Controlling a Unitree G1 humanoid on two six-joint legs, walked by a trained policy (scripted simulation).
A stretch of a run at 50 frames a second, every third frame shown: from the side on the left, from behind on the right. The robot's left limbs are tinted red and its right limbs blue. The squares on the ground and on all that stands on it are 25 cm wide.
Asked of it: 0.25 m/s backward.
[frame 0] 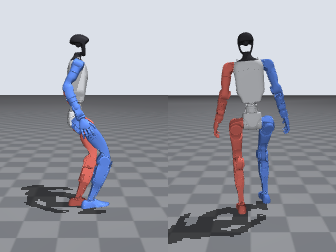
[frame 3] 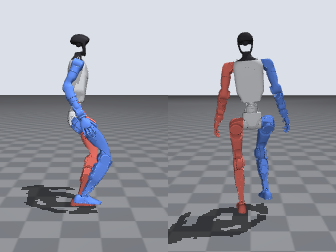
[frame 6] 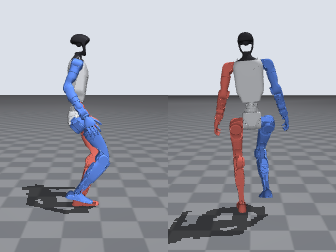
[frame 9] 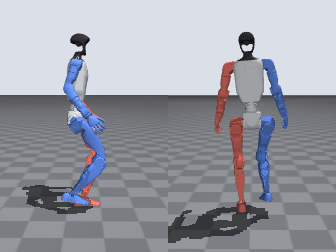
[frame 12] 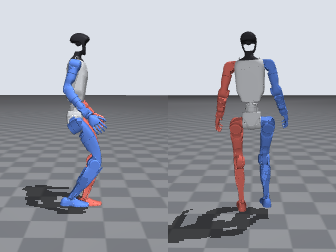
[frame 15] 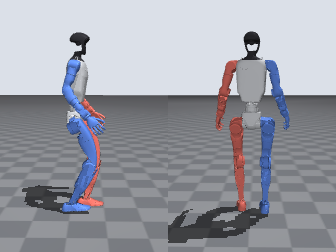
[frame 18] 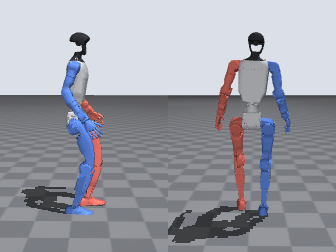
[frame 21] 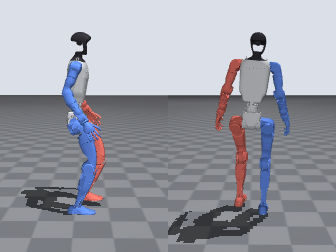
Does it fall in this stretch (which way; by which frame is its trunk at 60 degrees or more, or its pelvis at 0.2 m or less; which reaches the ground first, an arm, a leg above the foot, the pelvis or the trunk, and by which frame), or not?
no
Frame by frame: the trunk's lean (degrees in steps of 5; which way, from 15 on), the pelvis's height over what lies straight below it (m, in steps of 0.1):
0: 5, 0.8
3: 5, 0.8
6: 5, 0.8
9: 5, 0.8
12: 5, 0.8
15: 5, 0.8
18: 5, 0.8
21: 5, 0.8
